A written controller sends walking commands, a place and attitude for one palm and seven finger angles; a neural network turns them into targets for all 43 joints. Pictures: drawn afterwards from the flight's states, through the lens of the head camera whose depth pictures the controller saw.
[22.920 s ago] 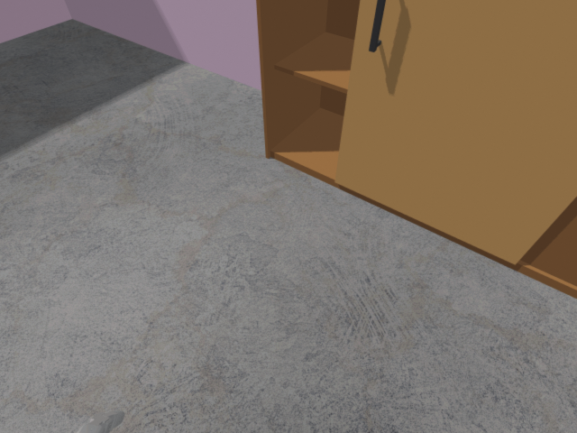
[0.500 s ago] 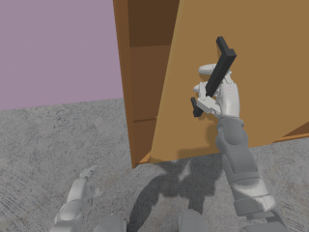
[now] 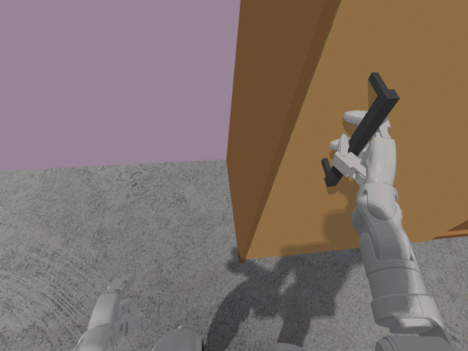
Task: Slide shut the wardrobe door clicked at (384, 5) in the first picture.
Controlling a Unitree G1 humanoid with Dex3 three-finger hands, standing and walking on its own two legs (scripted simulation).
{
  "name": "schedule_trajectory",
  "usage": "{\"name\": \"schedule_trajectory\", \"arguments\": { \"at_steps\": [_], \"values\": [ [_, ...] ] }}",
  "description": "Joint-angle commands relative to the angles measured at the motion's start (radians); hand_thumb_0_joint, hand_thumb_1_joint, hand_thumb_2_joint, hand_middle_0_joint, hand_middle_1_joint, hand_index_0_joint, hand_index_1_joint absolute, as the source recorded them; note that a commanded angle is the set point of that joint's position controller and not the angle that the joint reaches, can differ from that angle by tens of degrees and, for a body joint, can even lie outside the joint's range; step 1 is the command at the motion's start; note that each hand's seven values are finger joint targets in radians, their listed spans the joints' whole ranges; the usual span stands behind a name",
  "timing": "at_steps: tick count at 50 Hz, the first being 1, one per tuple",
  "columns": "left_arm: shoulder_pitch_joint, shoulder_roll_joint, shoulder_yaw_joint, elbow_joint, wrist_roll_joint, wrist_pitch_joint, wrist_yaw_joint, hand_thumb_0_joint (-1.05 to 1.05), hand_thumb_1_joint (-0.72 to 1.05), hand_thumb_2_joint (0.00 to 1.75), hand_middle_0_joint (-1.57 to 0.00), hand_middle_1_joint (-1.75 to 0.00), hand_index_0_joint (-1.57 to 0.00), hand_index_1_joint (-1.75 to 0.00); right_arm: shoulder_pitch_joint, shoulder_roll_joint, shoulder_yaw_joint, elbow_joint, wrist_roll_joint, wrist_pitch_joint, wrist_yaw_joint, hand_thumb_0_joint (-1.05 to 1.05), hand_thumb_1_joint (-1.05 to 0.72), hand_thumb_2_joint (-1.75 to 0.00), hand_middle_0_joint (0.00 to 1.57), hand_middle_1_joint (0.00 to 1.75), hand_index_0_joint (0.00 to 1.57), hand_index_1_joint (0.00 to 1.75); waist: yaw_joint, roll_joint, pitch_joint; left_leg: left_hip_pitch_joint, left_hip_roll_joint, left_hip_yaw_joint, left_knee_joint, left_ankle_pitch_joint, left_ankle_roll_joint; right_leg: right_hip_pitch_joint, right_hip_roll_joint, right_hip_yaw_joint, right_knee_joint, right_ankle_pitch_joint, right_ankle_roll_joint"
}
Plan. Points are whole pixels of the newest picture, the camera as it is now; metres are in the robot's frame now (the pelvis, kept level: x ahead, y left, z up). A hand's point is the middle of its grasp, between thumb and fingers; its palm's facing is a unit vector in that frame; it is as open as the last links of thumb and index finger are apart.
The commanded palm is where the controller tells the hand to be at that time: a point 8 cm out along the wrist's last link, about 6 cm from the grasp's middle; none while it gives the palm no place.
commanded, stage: step sideways, sliding the door along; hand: right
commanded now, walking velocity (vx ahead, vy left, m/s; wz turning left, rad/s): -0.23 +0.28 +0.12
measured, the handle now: (350, 138) +0.44 -0.20 +0.10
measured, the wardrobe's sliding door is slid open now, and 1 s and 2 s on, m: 0.00 0.00 0.00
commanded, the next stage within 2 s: stop walking and hold the door there in 0.10 s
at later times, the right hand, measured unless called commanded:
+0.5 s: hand (340, 155) +0.40 -0.17 +0.10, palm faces +0.39 +0.87 -0.29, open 5.9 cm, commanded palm +0.36 -0.20 +0.10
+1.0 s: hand (341, 155) +0.40 -0.17 +0.10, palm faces +0.34 +0.90 -0.27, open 5.5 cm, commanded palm +0.36 -0.21 +0.10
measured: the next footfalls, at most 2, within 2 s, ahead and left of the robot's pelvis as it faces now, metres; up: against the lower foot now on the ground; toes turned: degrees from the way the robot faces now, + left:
left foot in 0.22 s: +0.06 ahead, +0.21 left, +0.00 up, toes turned +3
right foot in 0.50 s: +0.09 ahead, +0.00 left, +0.00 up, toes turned -3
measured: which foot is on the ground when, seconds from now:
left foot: down 0.00-0.00, up 0.02-0.20, down 0.22-1.00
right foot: down 0.00-0.26, up 0.28-0.48, down 0.50-1.00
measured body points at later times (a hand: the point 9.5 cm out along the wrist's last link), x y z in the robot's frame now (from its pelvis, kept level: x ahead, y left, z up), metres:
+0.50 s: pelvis +0.02 +0.09 +0.01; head +0.06 +0.11 +0.46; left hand +0.17 +0.38 -0.09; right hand +0.38 -0.22 +0.12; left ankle +0.02 +0.20 -0.72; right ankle +0.05 +0.00 -0.73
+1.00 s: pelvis +0.03 +0.08 +0.02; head +0.02 +0.09 +0.47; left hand +0.12 +0.35 -0.09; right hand +0.38 -0.22 +0.12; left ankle +0.02 +0.20 -0.72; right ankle +0.05 +0.00 -0.72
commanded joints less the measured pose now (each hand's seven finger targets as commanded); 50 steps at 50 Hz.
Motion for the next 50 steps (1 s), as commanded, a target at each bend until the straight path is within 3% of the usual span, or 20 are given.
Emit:
{"name": "schedule_trajectory", "arguments": {
  "at_steps": [1,3,5,8,10,11,12,13,14,15,17,20,22,25,27,29,32,36,43,50],
  "values": [
    [-0.042,0.122,0.041,-0.167,0.011,-0.017,-0.051,0.0,0.9,0.9,-0.2,-0.3,-0.2,-0.3,-0.416,0.159,0.275,-0.341,-0.071,-0.166,0.135,0.0,-0.9,-0.9,0.45,1.4,0.45,1.4,0.065,-0.122,-0.526,-0.135,0.01,-0.13,0.339,-0.246,-0.059,0.491,-0.442,0.284,-0.134,0.982,-0.246],
    [-0.047,0.106,0.041,-0.157,0.012,-0.018,-0.05,0.0,0.9,0.9,-0.2,-0.3,-0.2,-0.3,-0.447,0.179,0.299,-0.337,-0.07,-0.165,0.146,0.0,-0.9,-0.9,0.45,1.4,0.45,1.4,0.078,-0.204,-0.448,-0.124,0.035,-0.108,0.307,-0.213,-0.052,0.392,-0.385,0.179,-0.117,0.782,-0.226],
    [-0.018,0.129,0.049,-0.158,0.008,-0.019,-0.06,0.0,0.9,0.9,-0.2,-0.3,-0.2,-0.3,-0.453,0.146,0.271,-0.328,-0.064,-0.165,0.138,0.0,-0.9,-0.9,0.45,1.4,0.45,1.4,0.083,-0.258,-0.444,-0.064,0.024,-0.07,0.17,-0.148,-0.041,0.407,-0.339,0.094,-0.08,0.79,-0.177],
    [-0.003,0.138,0.046,-0.173,-0.001,-0.014,-0.061,0.0,0.9,0.9,-0.2,-0.3,-0.2,-0.3,-0.455,0.12,0.254,-0.331,-0.066,-0.162,0.141,0.0,-0.9,-0.9,0.45,1.4,0.45,1.4,0.096,-0.236,-0.46,0.074,-0.006,-0.001,-0.069,-0.018,-0.037,0.398,-0.287,0.044,-0.015,0.762,-0.11],
    [-0.006,0.134,0.04,-0.183,-0.017,-0.014,-0.055,0.0,0.9,0.9,-0.2,-0.3,-0.2,-0.3,-0.431,0.083,0.225,-0.349,-0.073,-0.165,0.142,0.0,-0.9,-0.9,0.45,1.4,0.45,1.4,0.095,-0.166,-0.462,0.184,-0.007,0.014,-0.2,0.261,-0.038,0.34,-0.233,0.012,0.047,0.682,-0.071],
    [0.057,0.207,0.075,-0.1,-0.008,0.002,-0.034,0.0,0.9,0.9,-0.2,-0.3,-0.2,-0.3,-0.289,-0.641,-0.437,-0.127,-0.118,-0.165,0.075,0.0,-0.9,-0.9,0.45,1.4,0.45,1.4,0.059,-0.038,-0.477,0.232,0.074,-0.085,-0.219,0.634,-0.012,0.214,-0.163,-0.068,0.156,0.516,-0.052],
    [0.044,0.147,0.063,-0.13,-0.006,0.004,-0.023,0.0,0.9,0.9,-0.2,-0.3,-0.2,-0.3,-0.264,-0.511,-0.278,-0.153,-0.114,-0.151,0.102,0.0,-0.9,-0.9,0.45,1.4,0.45,1.4,0.058,0.204,-0.486,0.416,0.195,-0.22,-0.206,1.022,0.046,-0.009,-0.035,-0.072,0.338,0.149,-0.067],
    [-0.012,0.124,0.056,-0.147,-0.01,-0.016,-0.012,0.0,0.9,0.9,-0.2,-0.3,-0.2,-0.3,-0.249,-0.531,-0.331,-0.14,-0.097,-0.128,0.1,0.0,-0.9,-0.9,0.45,1.4,0.45,1.4,0.033,0.313,-0.483,0.458,0.278,-0.327,-0.221,1.225,0.102,-0.176,0.055,-0.02,0.49,-0.307,-0.111],
    [0.0,0.132,0.053,-0.123,-0.014,-0.032,-0.008,0.0,0.9,0.9,-0.2,-0.3,-0.2,-0.3,-0.183,-0.498,-0.297,-0.142,-0.093,-0.11,0.107,0.0,-0.9,-0.9,0.45,1.4,0.45,1.4,0.032,0.294,-0.498,0.493,0.316,-0.367,-0.197,1.233,0.119,-0.251,0.042,0.053,0.598,-0.387,-0.043],
    [-0.008,0.116,0.033,-0.126,-0.008,-0.047,-0.002,0.0,0.9,0.9,-0.2,-0.3,-0.2,-0.3,-0.184,-0.474,-0.302,-0.151,-0.089,-0.117,0.109,0.0,-0.9,-0.9,0.45,1.4,0.45,1.4,0.024,0.201,-0.476,0.484,0.327,-0.382,-0.189,1.171,0.128,-0.268,0.018,0.102,0.557,-0.373,-0.031],
    [-0.031,0.1,-0.003,-0.11,-0.004,-0.068,0.015,0.0,0.9,0.9,-0.2,-0.3,-0.2,-0.3,-0.18,-0.51,-0.372,-0.157,-0.096,-0.13,0.079,0.0,-0.9,-0.9,0.45,1.4,0.45,1.4,0.034,0.13,-0.504,0.513,0.302,-0.343,-0.152,1.179,0.141,-0.228,0.027,0.069,0.315,-0.306,-0.027],
    [-0.009,0.124,-0.008,-0.113,-0.008,-0.057,0.04,0.0,0.9,0.9,-0.2,-0.3,-0.2,-0.3,-0.107,-0.5,-0.381,-0.097,-0.101,-0.127,0.064,0.0,-0.9,-0.9,0.45,1.4,0.45,1.4,0.043,0.192,-0.566,0.555,0.231,-0.241,-0.129,1.065,0.075,-0.098,0.086,-0.001,-0.007,-0.058,-0.031],
    [-0.016,0.146,0.011,-0.12,-0.008,-0.054,0.047,0.0,0.9,0.9,-0.2,-0.3,-0.2,-0.3,-0.142,-0.483,-0.35,-0.149,-0.1,-0.135,0.063,0.0,-0.9,-0.9,0.45,1.4,0.45,1.4,0.057,0.149,-0.567,0.465,0.217,-0.221,-0.131,0.927,0.024,0.063,0.079,-0.021,-0.159,0.152,-0.035],
    [-0.018,0.2,0.036,-0.126,-0.017,-0.043,0.032,0.0,0.9,0.9,-0.2,-0.3,-0.2,-0.3,-0.137,-0.425,-0.292,-0.152,-0.094,-0.131,0.068,0.0,-0.9,-0.9,0.45,1.4,0.45,1.4,0.047,-0.033,-0.49,0.159,0.127,-0.195,-0.175,0.435,-0.028,0.267,-0.101,0.099,-0.103,0.522,-0.107],
    [-0.012,0.183,0.021,-0.118,-0.012,-0.037,0.023,0.0,0.9,0.9,-0.2,-0.3,-0.2,-0.3,-0.101,-0.33,-0.215,-0.076,-0.093,-0.122,0.082,0.0,-0.9,-0.9,0.45,1.4,0.45,1.4,0.064,-0.105,-0.402,0.074,0.059,-0.153,-0.205,0.077,-0.027,0.223,-0.129,0.141,-0.184,0.31,-0.131],
    [-0.017,0.194,0.012,-0.112,-0.005,-0.038,0.036,0.0,0.9,0.9,-0.2,-0.3,-0.2,-0.3,-0.149,-0.439,-0.29,-0.07,-0.102,-0.129,0.065,0.0,-0.9,-0.9,0.45,1.4,0.45,1.4,0.057,-0.219,-0.347,0.08,0.04,-0.116,-0.169,-0.006,-0.02,0.136,-0.134,0.163,-0.251,0.187,-0.14],
    [0.003,0.193,0.006,-0.107,-0.005,-0.043,0.045,0.0,0.9,0.9,-0.2,-0.3,-0.2,-0.3,-0.123,-0.452,-0.297,-0.009,-0.106,-0.134,0.058,0.0,-0.9,-0.9,0.45,1.4,0.45,1.4,0.051,-0.13,-0.348,0.12,0.044,-0.129,-0.231,0.038,-0.019,0.102,-0.097,0.129,-0.249,0.058,-0.119],
    [0.033,0.202,0.014,-0.094,0.0,-0.05,0.059,0.0,0.9,0.9,-0.2,-0.3,-0.2,-0.3,-0.117,-0.483,-0.322,0.057,-0.097,-0.136,0.062,0.0,-0.9,-0.9,0.45,1.4,0.45,1.4,0.064,0.074,-0.377,0.119,0.094,-0.24,-0.342,0.15,-0.01,0.127,-0.028,0.079,-0.171,0.064,-0.081],
    [0.04,0.19,0.006,-0.071,0.003,-0.055,0.069,0.0,0.9,0.9,-0.2,-0.3,-0.2,-0.3,-0.083,-0.444,-0.291,0.078,-0.095,-0.144,0.073,0.0,-0.9,-0.9,0.45,1.4,0.45,1.4,0.07,0.022,-0.403,0.089,0.069,-0.201,-0.315,0.266,-0.02,0.215,-0.048,0.075,-0.185,0.237,-0.084],
    [0.041,0.186,0.001,-0.059,0.004,-0.051,0.077,0.0,0.9,0.9,-0.2,-0.3,-0.2,-0.3,-0.068,-0.435,-0.291,0.11,-0.092,-0.161,0.082,0.0,-0.9,-0.9,0.45,1.4,0.45,1.4,0.075,0.026,-0.35,0.041,0.051,-0.182,-0.33,0.18,-0.022,0.198,-0.048,0.078,-0.226,0.163,-0.084]
  ]
}}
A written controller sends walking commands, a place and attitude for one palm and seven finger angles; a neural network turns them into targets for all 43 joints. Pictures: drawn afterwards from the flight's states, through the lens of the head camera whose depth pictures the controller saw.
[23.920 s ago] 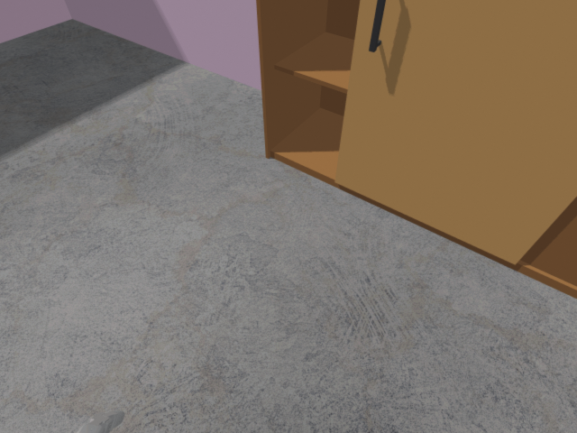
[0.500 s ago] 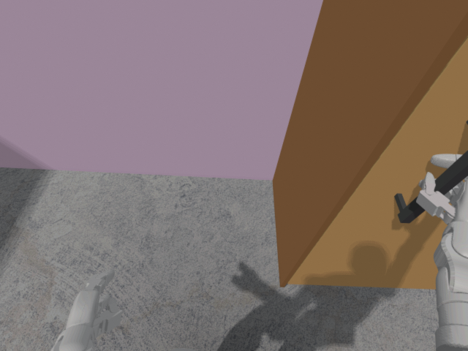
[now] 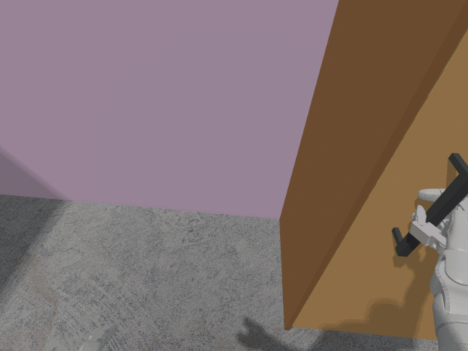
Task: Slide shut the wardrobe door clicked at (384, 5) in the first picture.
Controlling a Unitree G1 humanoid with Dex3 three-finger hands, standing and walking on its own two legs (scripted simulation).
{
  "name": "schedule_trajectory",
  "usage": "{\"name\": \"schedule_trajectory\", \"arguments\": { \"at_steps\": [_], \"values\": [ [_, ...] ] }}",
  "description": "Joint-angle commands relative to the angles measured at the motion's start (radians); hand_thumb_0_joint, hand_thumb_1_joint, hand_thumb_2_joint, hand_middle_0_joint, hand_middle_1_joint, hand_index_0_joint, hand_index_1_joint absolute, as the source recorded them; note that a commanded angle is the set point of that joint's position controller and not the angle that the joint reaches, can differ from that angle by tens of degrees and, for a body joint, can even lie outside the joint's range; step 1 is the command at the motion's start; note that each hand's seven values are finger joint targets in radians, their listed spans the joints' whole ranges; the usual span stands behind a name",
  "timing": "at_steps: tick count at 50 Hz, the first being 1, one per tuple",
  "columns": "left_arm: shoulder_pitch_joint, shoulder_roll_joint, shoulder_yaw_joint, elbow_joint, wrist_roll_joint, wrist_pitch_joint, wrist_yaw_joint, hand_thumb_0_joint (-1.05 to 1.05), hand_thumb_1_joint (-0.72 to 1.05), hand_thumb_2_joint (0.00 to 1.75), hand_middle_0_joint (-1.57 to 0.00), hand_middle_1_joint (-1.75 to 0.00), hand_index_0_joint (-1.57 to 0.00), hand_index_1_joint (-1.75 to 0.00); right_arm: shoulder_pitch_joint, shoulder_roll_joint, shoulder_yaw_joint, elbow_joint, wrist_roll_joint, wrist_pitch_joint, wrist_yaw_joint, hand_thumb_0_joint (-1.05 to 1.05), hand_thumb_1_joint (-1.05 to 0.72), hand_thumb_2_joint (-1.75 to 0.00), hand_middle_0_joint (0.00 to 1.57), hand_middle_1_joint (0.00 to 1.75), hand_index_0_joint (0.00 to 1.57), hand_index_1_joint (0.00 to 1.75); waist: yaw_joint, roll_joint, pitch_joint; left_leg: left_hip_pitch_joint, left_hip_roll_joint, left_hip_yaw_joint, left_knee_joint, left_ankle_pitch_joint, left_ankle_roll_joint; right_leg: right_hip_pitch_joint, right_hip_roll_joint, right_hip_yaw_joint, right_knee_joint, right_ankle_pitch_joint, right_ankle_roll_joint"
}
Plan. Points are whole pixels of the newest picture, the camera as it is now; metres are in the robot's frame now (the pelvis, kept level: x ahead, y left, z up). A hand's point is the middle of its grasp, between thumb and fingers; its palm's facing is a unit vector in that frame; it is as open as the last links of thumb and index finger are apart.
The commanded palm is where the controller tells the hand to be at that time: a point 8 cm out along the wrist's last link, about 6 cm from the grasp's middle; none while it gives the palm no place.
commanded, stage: stop walking and hold the door there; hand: right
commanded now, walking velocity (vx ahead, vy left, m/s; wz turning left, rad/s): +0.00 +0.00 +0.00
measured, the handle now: (426, 210) +0.37 -0.33 +0.08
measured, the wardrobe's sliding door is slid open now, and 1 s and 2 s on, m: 0.00 0.00 0.00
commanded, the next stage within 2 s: loosen the grip on the handle in 1.60 s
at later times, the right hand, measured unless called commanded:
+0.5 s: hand (420, 227) +0.33 -0.30 +0.08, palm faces +0.36 +0.90 -0.25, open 5.4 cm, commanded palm +0.29 -0.34 +0.08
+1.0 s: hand (424, 230) +0.33 -0.31 +0.08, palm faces +0.10 +0.98 -0.17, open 5.5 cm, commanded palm +0.30 -0.32 +0.08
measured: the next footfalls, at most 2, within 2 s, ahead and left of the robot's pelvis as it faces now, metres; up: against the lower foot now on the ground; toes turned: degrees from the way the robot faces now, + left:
left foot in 0.74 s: +0.00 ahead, +0.06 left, +0.00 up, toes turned +8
right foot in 0.96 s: +0.00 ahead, -0.36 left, +0.00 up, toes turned -1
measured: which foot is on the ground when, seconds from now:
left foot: down 0.00-0.54, up 0.56-0.72, down 0.74-0.96, up 0.98-1.00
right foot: down 0.00-0.72, up 0.74-0.94, down 0.96-1.00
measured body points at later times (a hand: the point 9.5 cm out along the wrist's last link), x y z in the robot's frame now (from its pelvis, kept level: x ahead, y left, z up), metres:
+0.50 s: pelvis -0.04 -0.04 -0.01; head -0.03 -0.04 +0.44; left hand +0.10 +0.23 -0.11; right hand +0.30 -0.35 +0.10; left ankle +0.01 +0.12 -0.74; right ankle +0.01 -0.08 -0.74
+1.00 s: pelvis -0.06 -0.16 -0.04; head -0.02 -0.15 +0.41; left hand +0.09 +0.09 -0.15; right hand +0.31 -0.36 +0.09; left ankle -0.04 +0.03 -0.73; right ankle -0.04 -0.37 -0.75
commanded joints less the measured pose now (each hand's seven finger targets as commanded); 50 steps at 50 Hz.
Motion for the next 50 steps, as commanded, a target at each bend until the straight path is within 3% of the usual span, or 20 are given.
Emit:
{"name": "schedule_trajectory", "arguments": {
  "at_steps": [1,7,16,23,28,31,34,35,36,37,38,39,41,44,45,46,47,48,49,50],
  "values": [
    [-0.096,0.15,0.045,-0.139,0.005,-0.049,0.014,0.0,0.9,0.9,-0.2,-0.3,-0.2,-0.3,-0.278,-0.235,-0.029,-0.137,-0.022,-0.055,-0.005,0.0,-0.9,-0.9,0.45,1.4,0.45,1.4,0.011,0.007,-0.12,-0.116,0.071,-0.059,-0.078,0.118,0.023,0.164,-0.127,0.169,-0.087,0.091,0.005],
    [-0.09,0.148,0.046,-0.143,0.003,-0.044,0.015,0.0,0.9,0.9,-0.2,-0.3,-0.2,-0.3,-0.295,-0.23,-0.022,-0.127,-0.025,-0.071,0.0,0.0,-0.9,-0.9,0.45,1.4,0.45,1.4,0.01,-0.014,-0.13,-0.114,0.072,-0.053,-0.081,0.157,0.025,0.176,-0.115,0.157,-0.078,0.136,0.007],
    [-0.107,0.155,0.064,-0.176,0.004,0.031,0.006,0.0,0.9,0.9,-0.2,-0.3,-0.2,-0.3,-0.351,-0.235,-0.004,-0.15,-0.023,-0.084,0.0,0.0,-0.9,-0.9,0.45,1.4,0.45,1.4,0.02,0.064,-0.198,-0.048,0.199,-0.124,-0.091,0.438,0.036,0.159,-0.064,0.126,0.053,0.259,0.035],
    [-0.132,0.151,0.057,-0.197,0.0,0.072,-0.001,0.0,0.9,0.9,-0.2,-0.3,-0.2,-0.3,-0.429,-0.187,0.046,-0.141,-0.023,-0.092,-0.008,0.0,-0.9,-0.9,0.45,1.4,0.45,1.4,0.023,0.024,-0.169,-0.181,0.168,-0.045,-0.059,-0.002,0.022,0.179,-0.095,0.185,0.0,0.095,0.014],
    [-0.148,0.132,0.031,-0.221,0.0,0.062,-0.006,0.0,0.9,0.9,-0.2,-0.3,-0.2,-0.3,-0.527,-0.101,0.116,-0.193,-0.022,-0.123,-0.004,0.0,-0.9,-0.9,0.45,1.4,0.45,1.4,0.014,-0.195,-0.144,-0.254,0.056,0.144,0.385,-0.269,0.002,0.075,-0.202,0.331,-0.248,-0.279,-0.006],
    [-0.151,0.122,0.032,-0.199,0.016,0.031,-0.009,0.0,0.9,0.9,-0.2,-0.3,-0.2,-0.3,-0.507,-0.084,0.118,-0.193,-0.01,-0.117,-0.011,0.0,-0.9,-0.9,0.45,1.4,0.45,1.4,-0.019,-0.099,-0.171,-0.187,0.074,0.187,0.446,-0.279,0.004,0.102,-0.187,0.248,-0.221,-0.117,-0.024],
    [-0.17,0.133,0.043,-0.193,0.024,0.009,-0.028,0.0,0.9,0.9,-0.2,-0.3,-0.2,-0.3,-0.478,-0.072,0.127,-0.164,0.0,-0.095,-0.012,0.0,-0.9,-0.9,0.45,1.4,0.45,1.4,-0.04,0.004,-0.165,0.017,0.103,0.228,0.173,-0.203,0.015,0.038,-0.114,0.139,-0.119,0.01,0.082],
    [-0.196,0.142,0.048,-0.193,0.034,0.01,-0.038,0.0,0.9,0.9,-0.2,-0.3,-0.2,-0.3,-0.464,-0.085,0.118,-0.159,-0.004,-0.095,-0.012,0.0,-0.9,-0.9,0.45,1.4,0.45,1.4,-0.068,0.037,-0.123,0.147,0.166,0.152,-0.023,-0.118,0.059,-0.108,-0.076,0.132,0.019,-0.004,0.126],
    [-0.176,0.148,0.056,-0.187,0.032,0.025,-0.049,0.0,0.9,0.9,-0.2,-0.3,-0.2,-0.3,-0.467,-0.134,0.102,-0.162,-0.018,-0.102,-0.01,0.0,-0.9,-0.9,0.45,1.4,0.45,1.4,-0.058,0.309,-0.08,0.19,0.453,-0.279,-0.215,-0.107,0.192,-0.287,0.01,0.136,0.359,-0.176,0.141],
    [-0.173,0.176,0.061,-0.193,0.028,0.03,-0.055,0.0,0.9,0.9,-0.2,-0.3,-0.2,-0.3,-0.478,-0.146,0.089,-0.165,-0.005,-0.089,-0.003,0.0,-0.9,-0.9,0.45,1.4,0.45,1.4,-0.064,0.374,-0.023,0.093,0.696,-0.602,-0.275,0.008,0.314,-0.436,0.013,0.29,0.756,-0.32,0.11],
    [-0.171,0.168,0.052,-0.171,0.042,0.017,-0.063,0.0,0.9,0.9,-0.2,-0.3,-0.2,-0.3,-0.551,-0.109,0.112,-0.213,0.0,-0.078,-0.001,0.0,-0.9,-0.9,0.45,1.4,0.45,1.4,-0.043,0.196,-0.024,0.064,0.709,-0.49,-0.194,0.22,0.313,-0.437,-0.054,0.424,0.901,-0.268,0.107],
    [-0.132,0.133,0.052,-0.155,0.028,0.008,-0.067,0.0,0.9,0.9,-0.2,-0.3,-0.2,-0.3,-0.578,-0.098,0.142,-0.241,-0.02,-0.062,0.001,0.0,-0.9,-0.9,0.45,1.4,0.45,1.4,-0.014,0.197,-0.087,0.024,0.674,-0.387,-0.13,0.198,0.266,-0.388,-0.056,0.476,0.922,-0.261,0.088],
    [-0.127,0.073,0.019,-0.17,0.026,0.003,-0.06,0.0,0.9,0.9,-0.2,-0.3,-0.2,-0.3,-0.656,-0.027,0.18,-0.375,-0.014,-0.084,0.016,0.0,-0.9,-0.9,0.45,1.4,0.45,1.4,0.021,0.272,-0.146,0.08,0.495,-0.071,-0.035,0.234,0.163,-0.311,-0.065,0.351,0.767,-0.21,0.089],
    [-0.198,0.049,0.004,-0.159,0.021,0.007,-0.019,0.0,0.9,0.9,-0.2,-0.3,-0.2,-0.3,-0.511,-0.063,0.142,-0.407,-0.019,-0.065,0.013,0.0,-0.9,-0.9,0.45,1.4,0.45,1.4,-0.011,0.227,-0.106,-0.044,0.293,0.147,0.065,0.094,0.07,-0.033,0.004,0.088,0.238,-0.134,0.063],
    [-0.199,0.04,0.001,-0.154,0.022,-0.001,-0.013,0.0,0.9,0.9,-0.2,-0.3,-0.2,-0.3,-0.54,-0.029,0.169,-0.467,-0.013,-0.061,0.018,0.0,-0.9,-0.9,0.45,1.4,0.45,1.4,0.014,0.129,-0.11,-0.11,0.251,0.176,0.138,0.01,0.044,0.091,0.047,0.023,0.09,-0.028,0.078],
    [-0.209,0.041,0.006,-0.172,0.026,-0.015,-0.008,0.0,0.9,0.9,-0.2,-0.3,-0.2,-0.3,-0.572,0.017,0.208,-0.564,-0.011,-0.073,0.028,0.0,-0.9,-0.9,0.45,1.4,0.45,1.4,0.027,-0.045,-0.135,-0.188,0.193,0.205,0.279,-0.054,0.016,0.205,0.008,0.059,0.025,0.023,0.095],
    [-0.223,0.075,0.015,-0.199,0.026,-0.029,-0.005,0.0,0.9,0.9,-0.2,-0.3,-0.2,-0.3,-0.588,0.06,0.241,-0.649,-0.005,-0.086,0.035,0.0,-0.9,-0.9,0.45,1.4,0.45,1.4,0.014,-0.32,-0.198,-0.252,0.096,0.237,0.456,-0.186,-0.022,0.241,-0.153,0.282,-0.013,0.149,0.038],
    [-0.212,0.079,0.019,-0.207,0.022,-0.034,-0.007,0.0,0.9,0.9,-0.2,-0.3,-0.2,-0.3,-0.599,0.104,0.276,-0.695,-0.004,-0.095,0.036,0.0,-0.9,-0.9,0.45,1.4,0.45,1.4,0.018,-0.407,-0.221,-0.26,0.049,0.184,0.604,-0.387,-0.019,0.187,-0.274,0.468,-0.078,0.212,-0.058],
    [-0.216,0.051,0.015,-0.209,0.014,-0.036,-0.007,0.0,0.9,0.9,-0.2,-0.3,-0.2,-0.3,-0.567,0.195,0.354,-0.675,0.002,-0.09,0.042,0.0,-0.9,-0.9,0.45,1.4,0.45,1.4,0.03,-0.231,-0.153,-0.257,0.024,0.137,0.637,-0.377,-0.02,0.124,-0.324,0.538,-0.118,0.158,-0.119],
    [-0.177,0.048,0.025,-0.196,0.009,-0.038,-0.007,0.0,0.9,0.9,-0.2,-0.3,-0.2,-0.3,-0.524,0.24,0.387,-0.64,0.005,-0.08,0.06,0.0,-0.9,-0.9,0.45,1.4,0.45,1.4,0.004,-0.009,-0.117,-0.227,0.025,0.134,0.453,-0.295,-0.03,0.124,-0.311,0.442,-0.044,0.382,-0.124]
  ]
}}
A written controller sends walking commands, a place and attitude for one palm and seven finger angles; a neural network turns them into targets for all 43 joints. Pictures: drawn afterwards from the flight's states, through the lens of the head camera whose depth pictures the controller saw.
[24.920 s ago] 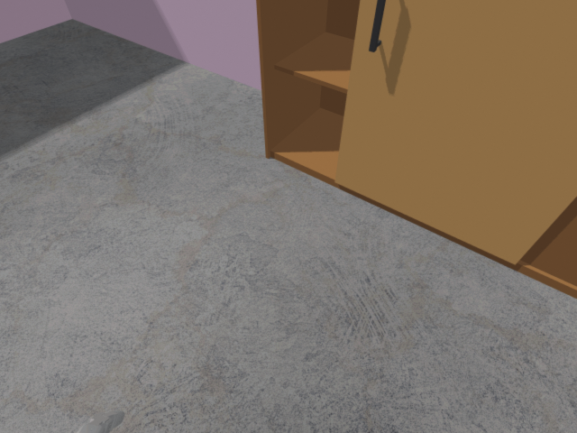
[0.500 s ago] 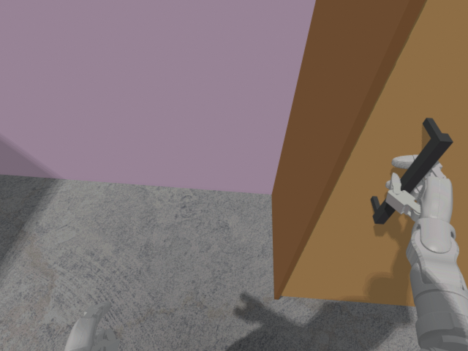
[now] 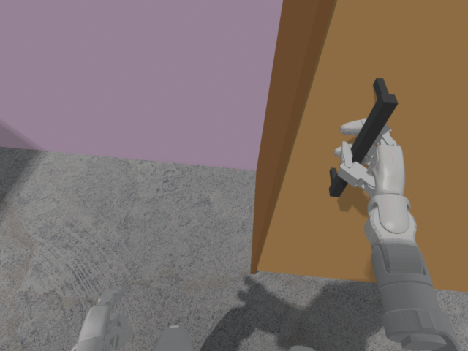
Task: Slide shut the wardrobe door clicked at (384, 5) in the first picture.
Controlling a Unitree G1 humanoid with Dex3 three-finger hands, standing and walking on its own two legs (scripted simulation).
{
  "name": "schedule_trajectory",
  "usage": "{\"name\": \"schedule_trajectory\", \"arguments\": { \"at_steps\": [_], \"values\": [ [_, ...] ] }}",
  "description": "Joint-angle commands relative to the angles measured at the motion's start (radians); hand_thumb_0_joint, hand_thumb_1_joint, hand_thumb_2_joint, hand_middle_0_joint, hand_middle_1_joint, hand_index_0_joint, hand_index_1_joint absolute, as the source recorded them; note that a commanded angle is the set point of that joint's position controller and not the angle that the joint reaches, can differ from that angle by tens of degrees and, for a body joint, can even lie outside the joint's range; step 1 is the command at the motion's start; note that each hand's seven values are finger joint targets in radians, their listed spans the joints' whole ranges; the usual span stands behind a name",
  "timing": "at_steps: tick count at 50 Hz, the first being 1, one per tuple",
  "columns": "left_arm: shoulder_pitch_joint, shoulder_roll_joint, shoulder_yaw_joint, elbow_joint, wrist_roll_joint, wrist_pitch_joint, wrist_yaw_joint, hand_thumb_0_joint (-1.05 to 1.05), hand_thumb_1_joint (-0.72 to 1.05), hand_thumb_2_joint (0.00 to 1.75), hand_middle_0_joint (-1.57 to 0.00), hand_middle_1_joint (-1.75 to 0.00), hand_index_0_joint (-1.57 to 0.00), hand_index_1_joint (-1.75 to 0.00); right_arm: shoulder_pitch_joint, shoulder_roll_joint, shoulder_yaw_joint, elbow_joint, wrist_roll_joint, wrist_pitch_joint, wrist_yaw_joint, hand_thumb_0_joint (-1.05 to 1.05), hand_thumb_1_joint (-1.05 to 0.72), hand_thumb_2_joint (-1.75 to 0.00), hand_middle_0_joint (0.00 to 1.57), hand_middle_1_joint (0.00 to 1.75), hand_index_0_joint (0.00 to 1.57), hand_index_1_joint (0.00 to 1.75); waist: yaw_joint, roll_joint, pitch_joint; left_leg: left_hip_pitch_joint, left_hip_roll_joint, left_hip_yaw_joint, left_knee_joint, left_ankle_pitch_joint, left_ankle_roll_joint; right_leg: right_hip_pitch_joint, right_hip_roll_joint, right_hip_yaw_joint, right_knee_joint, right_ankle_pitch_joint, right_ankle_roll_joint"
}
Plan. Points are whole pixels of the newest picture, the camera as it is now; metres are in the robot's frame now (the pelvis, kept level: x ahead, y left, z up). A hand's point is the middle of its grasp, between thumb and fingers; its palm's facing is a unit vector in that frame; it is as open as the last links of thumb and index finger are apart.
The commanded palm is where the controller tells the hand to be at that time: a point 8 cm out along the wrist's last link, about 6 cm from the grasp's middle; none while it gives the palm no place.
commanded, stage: stop walking and hold the door there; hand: right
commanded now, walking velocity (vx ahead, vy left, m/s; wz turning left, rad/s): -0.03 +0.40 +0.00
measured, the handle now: (354, 146) +0.43 -0.17 +0.11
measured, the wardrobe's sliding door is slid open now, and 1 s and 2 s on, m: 0.00 0.00 0.00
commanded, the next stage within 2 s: loosen the grip on the handle in 0.60 s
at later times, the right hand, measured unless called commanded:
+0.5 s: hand (345, 166) +0.38 -0.15 +0.12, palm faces +0.06 +0.99 -0.15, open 5.7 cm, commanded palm +0.36 -0.17 +0.12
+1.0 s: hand (349, 166) +0.38 -0.15 +0.12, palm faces +0.04 +0.99 -0.12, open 10.2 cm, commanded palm +0.36 -0.20 +0.12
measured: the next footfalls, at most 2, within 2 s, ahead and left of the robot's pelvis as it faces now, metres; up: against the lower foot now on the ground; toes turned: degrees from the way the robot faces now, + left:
left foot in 0.06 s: +0.07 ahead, +0.09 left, +0.00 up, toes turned +1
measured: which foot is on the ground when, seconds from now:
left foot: up 0.00-0.04, down 0.06-1.00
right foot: down 0.00-1.00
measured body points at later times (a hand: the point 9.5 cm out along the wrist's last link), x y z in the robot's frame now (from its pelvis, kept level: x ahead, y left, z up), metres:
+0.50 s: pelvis +0.01 -0.02 +0.02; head +0.07 -0.01 +0.47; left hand +0.20 +0.19 -0.09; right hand +0.37 -0.20 +0.13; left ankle +0.03 +0.09 -0.71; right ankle +0.02 -0.20 -0.70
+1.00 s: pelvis -0.02 -0.05 +0.02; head -0.02 -0.05 +0.47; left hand +0.10 +0.20 -0.08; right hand +0.37 -0.20 +0.13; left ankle +0.03 +0.09 -0.71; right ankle +0.02 -0.20 -0.71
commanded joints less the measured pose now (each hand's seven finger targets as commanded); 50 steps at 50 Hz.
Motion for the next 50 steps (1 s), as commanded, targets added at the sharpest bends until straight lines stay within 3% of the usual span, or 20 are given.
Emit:
{"name": "schedule_trajectory", "arguments": {
  "at_steps": [1,3,4,6,7,9,13,16,18,20,23,28,34,35,36,38,39,40,46,50],
  "values": [
    [-0.109,0.002,-0.031,-0.137,-0.01,-0.073,-0.017,0.0,0.9,0.9,-0.2,-0.3,-0.2,-0.3,-0.439,0.164,0.25,-0.426,-0.001,-0.092,0.054,0.0,-0.9,-0.9,0.45,1.4,0.45,1.4,0.024,-0.174,-0.36,0.023,-0.197,0.123,-0.069,0.071,0.01,0.271,-0.151,0.109,-0.169,0.635,-0.237],
    [-0.098,0.033,-0.01,-0.124,-0.003,-0.088,-0.038,0.0,0.9,0.9,-0.2,-0.3,-0.2,-0.3,-0.48,0.072,0.185,-0.448,-0.03,-0.091,0.042,0.0,-0.9,-0.9,0.45,1.4,0.45,1.4,0.016,-0.277,-0.413,0.186,-0.183,0.094,-0.246,0.356,0.034,0.238,-0.092,-0.024,-0.048,0.591,-0.163],
    [-0.092,0.043,0.001,-0.122,0.001,-0.092,-0.04,0.0,0.9,0.9,-0.2,-0.3,-0.2,-0.3,-0.482,-0.009,0.137,-0.456,-0.043,-0.081,0.031,0.0,-0.9,-0.9,0.45,1.4,0.45,1.4,0.014,-0.191,-0.443,0.227,-0.147,0.03,-0.319,0.497,0.042,0.219,-0.047,-0.073,0.0,0.447,-0.126],
    [-0.045,0.058,0.027,-0.102,0.006,-0.091,-0.035,0.0,0.9,0.9,-0.2,-0.3,-0.2,-0.3,-0.377,-0.123,0.031,-0.329,-0.049,-0.044,0.014,0.0,-0.9,-0.9,0.45,1.4,0.45,1.4,0.007,0.216,-0.436,0.254,-0.034,-0.104,-0.388,0.557,0.094,0.1,0.062,-0.109,0.079,0.125,-0.069],
    [-0.062,0.051,0.019,-0.112,0.006,-0.092,-0.032,0.0,0.9,0.9,-0.2,-0.3,-0.2,-0.3,-0.386,-0.034,0.107,-0.334,-0.041,-0.035,0.025,0.0,-0.9,-0.9,0.45,1.4,0.45,1.4,0.01,0.347,-0.417,0.292,-0.028,-0.084,-0.379,0.622,0.124,0.056,0.077,-0.081,0.096,0.041,-0.07],
    [-0.071,0.037,-0.002,-0.101,0.007,-0.096,-0.021,0.0,0.9,0.9,-0.2,-0.3,-0.2,-0.3,-0.404,-0.007,0.124,-0.338,-0.029,-0.035,0.024,0.0,-0.9,-0.9,0.45,1.4,0.45,1.4,0.028,0.245,-0.44,0.263,-0.065,-0.008,-0.309,0.622,0.093,0.157,0.054,-0.079,-0.079,0.144,-0.088],
    [-0.098,0.027,-0.005,-0.127,0.018,-0.091,-0.041,0.0,0.9,0.9,-0.2,-0.3,-0.2,-0.3,-0.458,0.147,0.256,-0.401,-0.025,-0.058,0.056,0.0,-0.9,-0.9,0.45,1.4,0.45,1.4,0.027,-0.365,-0.389,-0.098,-0.2,0.058,0.051,-0.023,0.017,0.395,-0.226,0.219,-0.244,0.729,-0.256],
    [-0.076,0.044,0.005,-0.118,0.015,-0.096,-0.052,0.0,0.9,0.9,-0.2,-0.3,-0.2,-0.3,-0.413,0.124,0.232,-0.332,-0.024,-0.056,0.04,0.0,-0.9,-0.9,0.45,1.4,0.45,1.4,0.006,-0.212,-0.379,0.034,-0.194,0.05,-0.157,0.041,0.039,0.344,-0.199,0.107,-0.168,0.745,-0.23],
    [-0.063,0.044,0.008,-0.13,0.007,-0.099,-0.053,0.0,0.9,0.9,-0.2,-0.3,-0.2,-0.3,-0.426,0.121,0.245,-0.341,-0.038,-0.056,0.04,0.0,-0.9,-0.9,0.45,1.4,0.45,1.4,0.013,-0.108,-0.449,0.175,-0.196,0.062,-0.382,0.398,0.035,0.373,-0.114,-0.015,-0.057,0.663,-0.161],
    [-0.084,0.018,0.001,-0.141,0.004,-0.095,-0.04,0.0,0.9,0.9,-0.2,-0.3,-0.2,-0.3,-0.434,0.09,0.247,-0.323,-0.045,-0.044,0.039,0.0,-0.9,-0.9,0.45,1.4,0.45,1.4,0.036,0.081,-0.466,0.28,-0.087,-0.05,-0.434,0.72,0.053,0.226,0.01,-0.113,-0.028,0.338,-0.093],
    [-0.082,0.029,-0.001,-0.128,0.004,-0.087,-0.028,0.0,0.9,0.9,-0.2,-0.3,-0.2,-0.3,-0.358,0.024,0.167,-0.262,-0.029,-0.032,0.03,0.0,-0.9,-0.9,0.45,1.4,0.45,1.4,0.012,0.167,-0.404,0.303,-0.031,-0.108,-0.463,0.664,0.095,0.096,0.078,-0.075,-0.026,0.05,-0.078],
    [-0.1,0.032,-0.004,-0.143,0.011,-0.082,-0.015,0.0,0.9,0.9,-0.2,-0.3,-0.2,-0.3,-0.392,0.095,0.209,-0.306,-0.018,-0.054,0.034,0.0,-0.9,-0.9,0.45,1.4,0.45,1.4,0.018,-0.043,-0.482,0.227,-0.15,0.057,-0.369,0.607,0.018,0.386,-0.012,-0.065,-0.194,0.569,-0.117],
    [-0.099,0.045,-0.005,-0.14,0.005,-0.065,-0.008,0.0,0.9,0.9,-0.2,-0.3,-0.2,-0.3,-0.377,0.086,0.218,-0.219,-0.021,-0.057,0.031,0.0,-0.9,-0.9,0.45,1.4,0.45,1.4,0.023,-0.011,-0.398,0.201,-0.168,0.053,-0.485,0.402,0.019,0.319,0.024,-0.099,-0.237,0.371,-0.103],
    [0.004,0.146,0.13,-0.166,0.043,-0.09,-0.022,0.0,0.9,0.9,-0.2,-0.3,-0.2,-0.3,-0.855,-0.634,-0.416,-0.316,-0.123,-0.089,0.007,0.0,-0.9,-0.9,0.45,1.4,0.45,1.4,-0.045,0.23,-0.356,0.275,-0.131,-0.072,-0.53,0.697,0.021,0.221,-0.012,-0.111,-0.131,0.356,-0.139],
    [-0.008,0.086,0.049,-0.125,0.016,-0.15,-0.044,0.0,0.9,0.9,-0.2,-0.3,-0.2,-0.3,-0.589,-0.105,-0.079,0.208,-0.098,0.026,0.062,0.0,-0.78,-0.84,0.45,1.4,0.45,1.4,0.061,0.237,-0.689,0.467,-0.207,0.054,-0.295,0.924,0.089,0.155,0.142,-0.121,-0.278,0.53,-0.132],
    [0.073,0.102,0.055,-0.11,-0.012,-0.151,-0.057,0.0,0.9,0.9,-0.2,-0.3,-0.2,-0.3,-0.365,0.065,-0.033,0.034,0.016,0.009,0.083,0.0,-0.54,-0.73,0.45,1.4,0.45,1.4,0.017,0.033,-0.666,0.284,-0.195,0.109,-0.28,0.737,0.059,0.198,0.086,-0.076,-0.18,0.582,-0.089],
    [0.06,0.096,0.049,-0.107,-0.015,-0.15,-0.062,0.0,0.9,0.9,-0.2,-0.3,-0.2,-0.3,-0.365,0.054,-0.069,0.093,0.049,0.004,0.079,0.0,-0.42,-0.67,0.45,1.4,0.45,1.4,-0.006,-0.209,-0.599,0.219,-0.18,0.09,-0.312,0.63,0.067,0.252,0.085,-0.099,-0.162,0.555,-0.068],
    [0.052,0.105,0.043,-0.107,0.0,-0.155,-0.07,0.0,0.9,0.9,-0.2,-0.3,-0.2,-0.3,-0.421,-0.026,-0.131,0.03,0.079,-0.021,0.059,0.0,-0.3,-0.61,0.45,1.4,0.45,1.4,-0.012,-0.239,-0.561,0.206,-0.187,0.089,-0.338,0.536,0.069,0.235,0.095,-0.102,-0.169,0.421,-0.062],
    [0.051,0.106,0.035,-0.144,-0.001,-0.205,-0.093,0.0,0.9,0.9,-0.2,-0.3,-0.2,-0.3,-0.545,0.046,0.059,0.147,-0.07,-0.181,-0.031,0.0,0.43,-0.26,0.44,1.38,0.44,1.38,0.057,0.136,-0.264,-0.027,-0.194,0.07,-0.373,0.054,0.047,-0.036,0.088,-0.072,-0.187,-0.103,-0.116],
    [0.06,0.121,0.031,-0.142,-0.011,-0.217,-0.075,0.0,0.9,0.9,-0.2,-0.3,-0.2,-0.3,-0.644,-0.021,0.015,0.201,-0.033,-0.198,-0.009,0.0,0.55,-0.2,0.38,1.32,0.38,1.32,0.047,0.09,-0.339,-0.013,-0.19,0.032,-0.377,-0.044,0.05,-0.052,0.112,-0.095,-0.159,-0.16,-0.116]
  ]
}}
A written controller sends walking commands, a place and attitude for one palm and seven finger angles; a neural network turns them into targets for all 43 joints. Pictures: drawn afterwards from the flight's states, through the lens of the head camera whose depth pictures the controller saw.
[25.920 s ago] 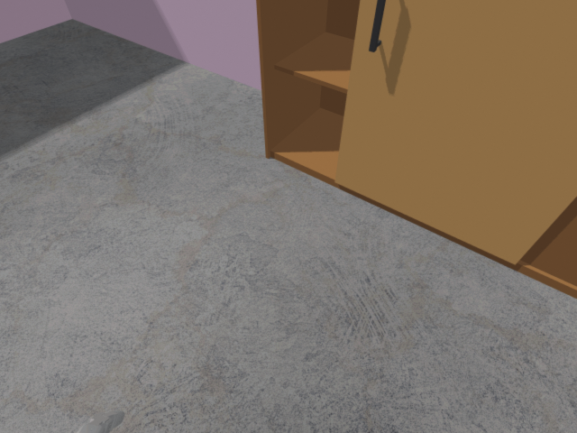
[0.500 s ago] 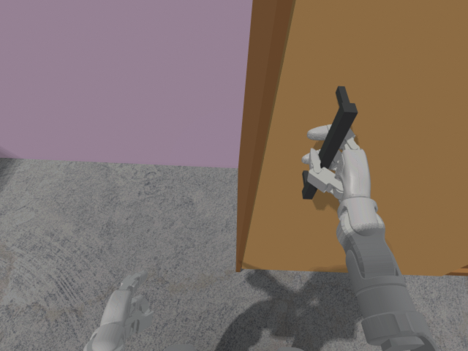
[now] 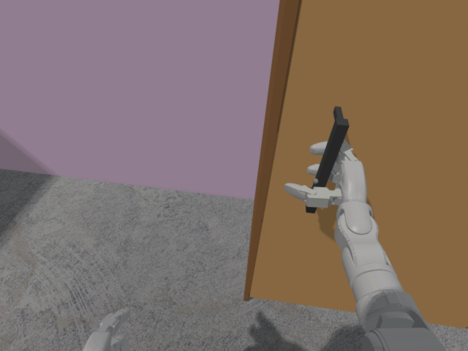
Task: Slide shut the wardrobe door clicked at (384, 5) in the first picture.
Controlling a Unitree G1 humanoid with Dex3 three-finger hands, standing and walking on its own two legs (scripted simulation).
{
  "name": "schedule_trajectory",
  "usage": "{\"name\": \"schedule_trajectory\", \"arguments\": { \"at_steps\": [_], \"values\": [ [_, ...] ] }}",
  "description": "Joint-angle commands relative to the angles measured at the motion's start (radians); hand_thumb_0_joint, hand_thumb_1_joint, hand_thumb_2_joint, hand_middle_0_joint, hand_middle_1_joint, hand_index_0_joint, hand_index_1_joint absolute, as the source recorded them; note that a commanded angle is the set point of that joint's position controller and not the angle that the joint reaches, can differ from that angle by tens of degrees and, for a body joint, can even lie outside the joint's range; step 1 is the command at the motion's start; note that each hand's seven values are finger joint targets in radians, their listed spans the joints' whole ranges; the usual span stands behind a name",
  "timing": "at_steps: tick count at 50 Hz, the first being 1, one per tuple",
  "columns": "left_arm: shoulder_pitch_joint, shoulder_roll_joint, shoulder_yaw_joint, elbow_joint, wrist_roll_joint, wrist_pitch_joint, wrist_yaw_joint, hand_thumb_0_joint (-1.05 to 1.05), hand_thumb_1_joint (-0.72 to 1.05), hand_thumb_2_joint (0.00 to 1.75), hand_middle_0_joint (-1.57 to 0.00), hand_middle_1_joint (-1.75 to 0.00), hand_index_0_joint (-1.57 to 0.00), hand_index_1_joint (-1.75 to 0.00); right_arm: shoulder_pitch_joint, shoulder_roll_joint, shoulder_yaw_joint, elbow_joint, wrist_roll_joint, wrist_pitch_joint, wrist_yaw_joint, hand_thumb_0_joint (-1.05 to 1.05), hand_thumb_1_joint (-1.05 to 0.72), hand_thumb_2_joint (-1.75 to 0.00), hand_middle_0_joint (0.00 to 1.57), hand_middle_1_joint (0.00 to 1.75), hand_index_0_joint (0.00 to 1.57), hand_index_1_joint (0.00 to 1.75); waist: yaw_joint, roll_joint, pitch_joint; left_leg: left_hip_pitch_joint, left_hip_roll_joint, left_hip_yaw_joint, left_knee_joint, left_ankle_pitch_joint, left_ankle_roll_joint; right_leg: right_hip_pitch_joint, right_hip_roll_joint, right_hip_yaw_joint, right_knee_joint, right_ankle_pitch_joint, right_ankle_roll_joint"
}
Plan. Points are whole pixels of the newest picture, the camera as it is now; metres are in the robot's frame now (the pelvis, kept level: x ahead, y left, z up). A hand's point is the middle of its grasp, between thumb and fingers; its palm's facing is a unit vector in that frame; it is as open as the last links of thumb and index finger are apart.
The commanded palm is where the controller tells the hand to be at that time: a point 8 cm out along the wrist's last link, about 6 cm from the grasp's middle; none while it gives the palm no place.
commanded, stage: loosen the grip on the handle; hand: right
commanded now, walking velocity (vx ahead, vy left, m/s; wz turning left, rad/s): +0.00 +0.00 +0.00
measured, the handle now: (322, 165) +0.45 -0.12 +0.10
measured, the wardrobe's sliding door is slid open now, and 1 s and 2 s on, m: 0.00 0.00 0.00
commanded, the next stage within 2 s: slip the hand off the handle in 0.28 s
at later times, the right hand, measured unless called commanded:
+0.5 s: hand (316, 182) +0.40 -0.11 +0.09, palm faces +0.01 +0.99 -0.11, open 14.4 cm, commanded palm +0.38 -0.17 +0.10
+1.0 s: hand (358, 192) +0.39 -0.18 +0.09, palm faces +0.08 +0.99 -0.14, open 14.6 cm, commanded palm +0.36 -0.21 +0.10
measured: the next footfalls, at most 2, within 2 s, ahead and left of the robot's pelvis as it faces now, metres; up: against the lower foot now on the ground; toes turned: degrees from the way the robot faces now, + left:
none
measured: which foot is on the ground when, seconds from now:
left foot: down 0.00-1.00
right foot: down 0.00-1.00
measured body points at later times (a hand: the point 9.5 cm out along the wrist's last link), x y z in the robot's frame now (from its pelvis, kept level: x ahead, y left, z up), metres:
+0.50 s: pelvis +0.02 -0.01 +0.00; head +0.03 -0.01 +0.45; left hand +0.14 +0.24 -0.10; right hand +0.40 -0.16 +0.10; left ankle +0.05 +0.14 -0.72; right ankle +0.04 -0.15 -0.72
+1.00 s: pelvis +0.04 +0.00 +0.00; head +0.05 +0.01 +0.45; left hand +0.19 +0.24 -0.10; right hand +0.38 -0.23 +0.10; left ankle +0.05 +0.14 -0.72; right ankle +0.04 -0.15 -0.72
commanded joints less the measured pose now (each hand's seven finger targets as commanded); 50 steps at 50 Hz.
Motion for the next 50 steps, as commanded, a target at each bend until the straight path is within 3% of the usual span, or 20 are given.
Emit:
{"name": "schedule_trajectory", "arguments": {
  "at_steps": [1,2,4,5,7,11,14,16,18,19,23,25,33,36,37,38,40,44,47,50],
  "values": [
    [-0.071,0.138,0.036,-0.139,-0.009,-0.063,0.02,0.0,0.9,0.9,-0.2,-0.3,-0.2,-0.3,-0.524,-0.138,-0.037,-0.156,0.014,-0.088,0.019,0.0,0.55,-0.2,0.37,1.3,0.37,1.3,0.005,0.086,-0.172,-0.011,-0.05,0.028,-0.163,-0.242,0.04,-0.007,0.054,-0.03,-0.101,-0.225,-0.039],
    [-0.067,0.137,0.034,-0.139,-0.01,-0.065,0.021,0.0,0.9,0.9,-0.2,-0.3,-0.2,-0.3,-0.533,-0.123,-0.013,-0.161,0.013,-0.082,0.024,0.0,0.55,-0.2,0.36,1.28,0.36,1.28,0.007,0.047,-0.188,-0.011,-0.049,0.03,-0.156,-0.23,0.042,-0.002,0.056,-0.03,-0.101,-0.23,-0.038],
    [-0.053,0.139,0.034,-0.132,-0.009,-0.067,0.024,0.0,0.9,0.9,-0.2,-0.3,-0.2,-0.3,-0.544,-0.121,-0.011,-0.15,0.006,-0.07,0.02,0.0,0.55,-0.2,0.33,1.25,0.33,1.25,0.013,0.04,-0.202,-0.017,-0.051,0.039,-0.143,-0.215,0.042,-0.009,0.052,-0.015,-0.103,-0.251,-0.038],
    [-0.057,0.142,0.04,-0.149,-0.008,-0.069,0.024,0.0,0.9,0.9,-0.2,-0.3,-0.2,-0.3,-0.486,-0.165,-0.062,-0.199,0.013,-0.068,0.019,0.0,0.55,-0.2,0.32,1.23,0.32,1.23,-0.03,0.021,-0.253,0.027,-0.047,0.031,-0.146,-0.219,0.044,0.002,0.051,-0.018,-0.108,-0.241,-0.038],
    [-0.064,0.138,0.039,-0.151,-0.004,-0.074,0.027,0.0,0.9,0.9,-0.2,-0.3,-0.2,-0.3,-0.487,-0.136,-0.049,-0.244,0.032,-0.069,0.01,0.0,0.55,-0.2,0.29,1.2,0.29,1.2,-0.022,0.015,-0.273,0.04,-0.05,0.036,-0.141,-0.188,0.045,0.019,0.048,-0.018,-0.109,-0.218,-0.04],
    [-0.046,0.146,0.041,-0.144,0.004,-0.076,0.026,0.0,0.9,0.9,-0.2,-0.3,-0.2,-0.3,-0.411,-0.136,-0.066,-0.281,0.043,-0.073,-0.007,0.0,0.55,-0.2,0.25,1.15,0.25,1.15,-0.025,0.068,-0.239,0.055,-0.056,0.045,-0.134,-0.124,0.043,0.003,0.039,-0.017,-0.1,-0.133,-0.044],
    [-0.031,0.148,0.049,-0.141,0.012,-0.072,0.021,0.0,0.9,0.9,-0.2,-0.3,-0.2,-0.3,-0.373,-0.138,-0.055,-0.332,0.01,-0.068,-0.02,0.0,0.55,-0.2,0.25,1.15,0.25,1.15,-0.025,0.042,-0.244,0.057,-0.061,0.059,-0.107,-0.024,0.048,0.027,0.033,-0.013,-0.088,-0.032,-0.044],
    [-0.021,0.143,0.052,-0.146,0.012,-0.065,0.014,0.0,0.9,0.9,-0.2,-0.3,-0.2,-0.3,-0.334,-0.09,-0.015,-0.385,0.007,-0.055,-0.018,0.0,0.55,-0.2,0.25,1.15,0.25,1.15,-0.027,0.011,-0.277,0.063,-0.062,0.067,-0.086,0.058,0.049,0.062,0.03,-0.013,-0.076,0.052,-0.04],
    [-0.021,0.143,0.053,-0.139,0.011,-0.057,0.016,0.0,0.9,0.9,-0.2,-0.3,-0.2,-0.3,-0.346,-0.086,-0.009,-0.397,0.01,-0.034,-0.021,0.0,0.55,-0.2,0.25,1.15,0.25,1.15,-0.014,0.022,-0.257,0.048,-0.064,0.07,-0.091,0.064,0.046,0.065,0.028,-0.013,-0.072,0.053,-0.039],
    [-0.007,0.144,0.048,-0.125,0.015,-0.049,0.019,0.0,0.9,0.9,-0.2,-0.3,-0.2,-0.3,-0.324,-0.077,-0.005,-0.312,0.005,-0.019,-0.022,0.0,0.55,-0.2,0.25,1.15,0.25,1.15,0.003,0.074,-0.189,0.024,-0.065,0.074,-0.096,0.049,0.043,0.025,0.03,-0.005,-0.067,0.034,-0.04],
    [-0.03,0.139,0.047,-0.149,0.015,-0.025,0.023,0.0,0.9,0.9,-0.2,-0.3,-0.2,-0.3,-0.277,-0.134,-0.061,-0.371,0.002,-0.014,-0.012,0.0,0.55,-0.2,0.25,1.15,0.25,1.15,-0.029,0.029,-0.251,0.057,-0.057,0.063,-0.09,0.07,0.044,0.038,0.042,-0.021,-0.055,0.051,-0.041],
    [-0.035,0.135,0.041,-0.155,0.013,-0.012,0.025,0.0,0.9,0.9,-0.2,-0.3,-0.2,-0.3,-0.284,-0.142,-0.056,-0.397,-0.003,-0.006,-0.001,0.0,0.55,-0.2,0.25,1.15,0.25,1.15,-0.025,0.01,-0.258,0.064,-0.057,0.065,-0.081,0.091,0.046,0.045,0.041,-0.017,-0.052,0.07,-0.04],
    [-0.068,0.125,0.033,-0.189,0.008,0.031,0.042,0.0,0.9,0.9,-0.2,-0.3,-0.2,-0.3,-0.149,-0.202,-0.137,-0.418,0.038,0.028,0.043,0.0,0.55,-0.2,0.25,1.15,0.25,1.15,-0.058,0.077,-0.259,0.136,-0.054,0.06,-0.082,0.2,0.042,0.027,0.049,-0.029,-0.038,0.133,-0.042],
    [-0.074,0.123,0.032,-0.195,0.007,0.041,0.046,0.0,0.9,0.9,-0.2,-0.3,-0.2,-0.3,-0.158,-0.233,-0.155,-0.466,0.042,0.018,0.066,0.0,0.55,-0.2,0.25,1.15,0.25,1.15,-0.056,0.051,-0.265,0.148,-0.053,0.056,-0.077,0.225,0.042,0.032,0.051,-0.029,-0.033,0.148,-0.041],
    [-0.076,0.12,0.033,-0.2,0.007,0.04,0.044,0.0,0.9,0.9,-0.2,-0.3,-0.2,-0.3,-0.145,-0.224,-0.147,-0.485,0.042,0.012,0.076,0.0,0.55,-0.2,0.25,1.15,0.25,1.15,-0.059,0.013,-0.272,0.15,-0.052,0.054,-0.07,0.254,0.044,0.043,0.052,-0.033,-0.028,0.169,-0.041],
    [-0.074,0.122,0.034,-0.203,0.007,0.04,0.044,0.0,0.9,0.9,-0.2,-0.3,-0.2,-0.3,-0.118,-0.244,-0.165,-0.494,0.045,0.006,0.084,0.0,0.55,-0.2,0.25,1.15,0.25,1.15,-0.062,0.031,-0.284,0.155,-0.054,0.056,-0.066,0.259,0.044,0.043,0.052,-0.03,-0.023,0.174,-0.041],
    [-0.074,0.123,0.034,-0.201,0.005,0.037,0.043,0.0,0.9,0.9,-0.2,-0.3,-0.2,-0.3,-0.134,-0.232,-0.138,-0.534,0.047,-0.009,0.108,0.0,0.55,-0.2,0.25,1.15,0.25,1.15,-0.048,-0.018,-0.29,0.144,-0.056,0.056,-0.061,0.271,0.046,0.062,0.05,-0.027,-0.016,0.188,-0.041],
    [-0.065,0.132,0.038,-0.193,0.002,0.022,0.045,0.0,0.9,0.9,-0.2,-0.3,-0.2,-0.3,-0.154,-0.198,-0.083,-0.562,0.071,-0.029,0.166,0.0,0.55,-0.2,0.25,1.15,0.25,1.15,-0.012,0.009,-0.268,0.111,-0.065,0.063,-0.059,0.27,0.044,0.076,0.045,-0.012,-0.002,0.192,-0.043],
    [-0.067,0.14,0.04,-0.183,-0.004,0.011,0.051,0.0,0.9,0.9,-0.2,-0.3,-0.2,-0.3,-0.14,-0.215,-0.097,-0.545,0.093,-0.027,0.203,0.0,0.55,-0.2,0.25,1.15,0.25,1.15,-0.012,-0.007,-0.265,0.089,-0.065,0.065,-0.058,0.243,0.043,0.071,0.045,-0.004,0.0,0.165,-0.041],
    [-0.065,0.138,0.042,-0.188,-0.007,0.0,0.048,0.0,0.9,0.9,-0.2,-0.3,-0.2,-0.3,-0.082,-0.174,-0.064,-0.553,0.105,-0.016,0.226,0.0,0.55,-0.2,0.25,1.15,0.25,1.15,-0.018,-0.016,-0.263,0.083,-0.064,0.072,-0.054,0.232,0.045,0.076,0.046,0.002,0.001,0.168,-0.04]
  ]
}}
